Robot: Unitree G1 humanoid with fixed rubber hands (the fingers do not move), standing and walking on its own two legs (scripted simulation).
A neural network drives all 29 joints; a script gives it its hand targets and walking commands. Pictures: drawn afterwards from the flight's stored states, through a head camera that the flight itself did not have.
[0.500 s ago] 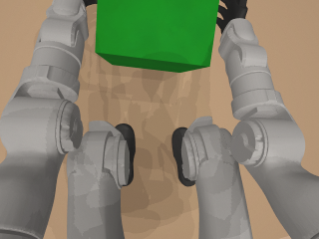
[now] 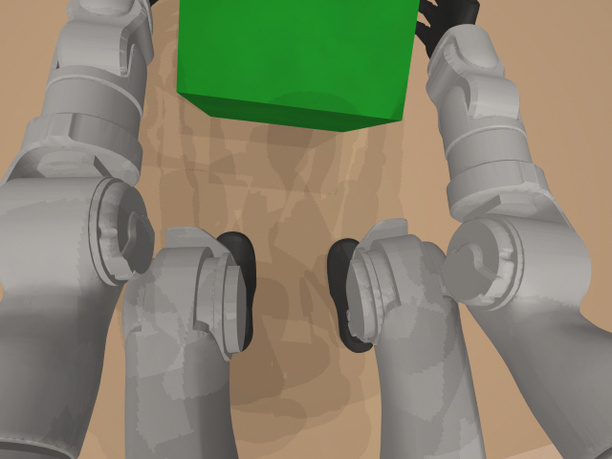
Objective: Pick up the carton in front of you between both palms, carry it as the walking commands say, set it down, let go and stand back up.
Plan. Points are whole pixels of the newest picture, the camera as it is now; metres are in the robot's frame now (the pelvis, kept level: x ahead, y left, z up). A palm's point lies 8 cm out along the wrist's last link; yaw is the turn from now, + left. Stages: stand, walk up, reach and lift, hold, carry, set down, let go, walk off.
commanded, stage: set down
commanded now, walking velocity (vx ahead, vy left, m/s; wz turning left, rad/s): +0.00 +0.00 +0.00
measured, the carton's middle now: (292, 32) +0.54 +0.02 -0.24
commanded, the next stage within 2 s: let go in 1.36 s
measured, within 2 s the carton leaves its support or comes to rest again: neither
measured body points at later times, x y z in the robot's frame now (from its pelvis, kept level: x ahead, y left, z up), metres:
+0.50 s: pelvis +0.01 -0.01 +0.02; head +0.36 +0.03 +0.29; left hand +0.57 +0.22 -0.13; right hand +0.55 -0.16 -0.13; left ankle +0.12 +0.10 -0.33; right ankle +0.11 -0.11 -0.33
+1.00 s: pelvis +0.02 +0.00 +0.15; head +0.34 +0.04 +0.46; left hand +0.57 +0.24 +0.03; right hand +0.54 -0.16 +0.04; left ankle +0.12 +0.10 -0.33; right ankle +0.11 -0.11 -0.33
